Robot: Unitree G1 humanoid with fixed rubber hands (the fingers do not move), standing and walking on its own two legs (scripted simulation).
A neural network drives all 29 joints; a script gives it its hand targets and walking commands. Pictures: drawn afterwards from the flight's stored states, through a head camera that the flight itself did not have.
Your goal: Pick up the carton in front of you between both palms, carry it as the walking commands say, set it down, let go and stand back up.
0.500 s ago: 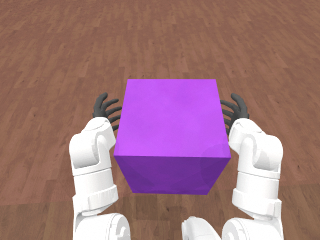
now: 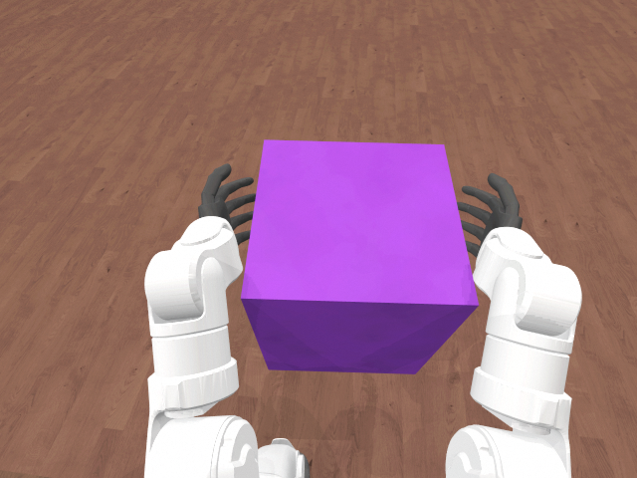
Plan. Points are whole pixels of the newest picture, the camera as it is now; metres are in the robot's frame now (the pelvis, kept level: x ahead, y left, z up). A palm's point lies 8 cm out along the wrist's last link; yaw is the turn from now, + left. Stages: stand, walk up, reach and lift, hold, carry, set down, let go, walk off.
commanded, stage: carry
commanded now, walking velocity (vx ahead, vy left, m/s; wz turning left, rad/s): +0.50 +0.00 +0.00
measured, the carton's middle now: (347, 268) +0.35 +0.02 +0.07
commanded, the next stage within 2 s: none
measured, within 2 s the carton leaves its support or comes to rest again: neither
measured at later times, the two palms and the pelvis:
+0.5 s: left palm (283, 80) +0.64 +0.14 +0.17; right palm (483, 90) +0.64 -0.17 +0.17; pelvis +0.30 -0.01 +0.02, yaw -1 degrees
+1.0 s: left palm (288, 52) +0.87 +0.17 +0.11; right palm (432, 59) +0.86 -0.13 +0.11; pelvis +0.60 +0.03 +0.04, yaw -2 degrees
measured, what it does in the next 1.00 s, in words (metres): climbs: left foot, then right foot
